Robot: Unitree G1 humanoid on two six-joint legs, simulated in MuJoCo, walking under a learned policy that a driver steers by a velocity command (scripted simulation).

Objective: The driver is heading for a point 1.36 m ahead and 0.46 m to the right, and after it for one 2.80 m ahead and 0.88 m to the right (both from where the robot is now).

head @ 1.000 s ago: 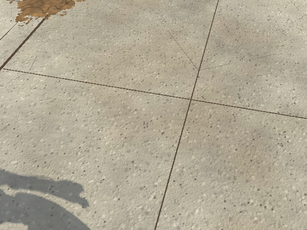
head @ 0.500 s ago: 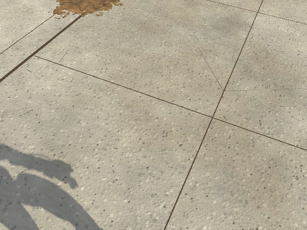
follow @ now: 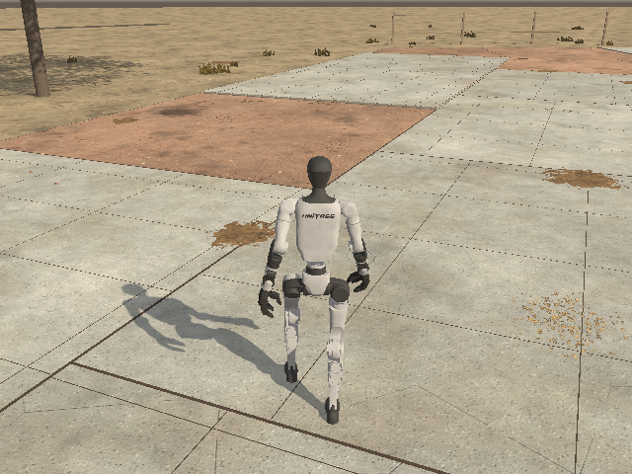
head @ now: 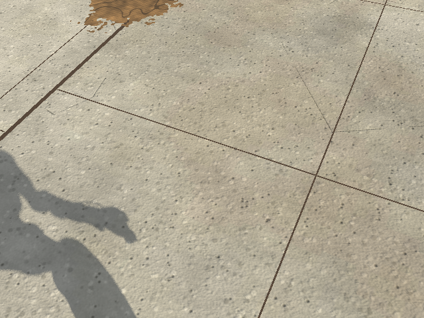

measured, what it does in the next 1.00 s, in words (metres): walks ahead, turning right: left foot, then right foot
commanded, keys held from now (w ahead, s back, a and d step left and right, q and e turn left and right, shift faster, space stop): w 0.18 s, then w+e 0.82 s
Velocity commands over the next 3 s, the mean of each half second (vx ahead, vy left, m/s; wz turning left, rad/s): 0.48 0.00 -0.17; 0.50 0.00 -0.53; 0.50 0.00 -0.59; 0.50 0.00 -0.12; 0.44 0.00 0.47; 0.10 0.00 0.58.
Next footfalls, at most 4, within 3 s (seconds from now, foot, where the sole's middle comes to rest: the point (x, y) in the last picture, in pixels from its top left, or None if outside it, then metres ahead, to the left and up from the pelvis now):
0.14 left None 0.26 0.11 -0.78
0.70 right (262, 303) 0.53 -0.07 -0.78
1.22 left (250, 205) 0.89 -0.03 -0.78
1.72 right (341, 198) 0.93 -0.37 -0.78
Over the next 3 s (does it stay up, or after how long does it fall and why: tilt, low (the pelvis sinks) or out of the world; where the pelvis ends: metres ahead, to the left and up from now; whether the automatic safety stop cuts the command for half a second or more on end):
stays up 1.27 -0.54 0.00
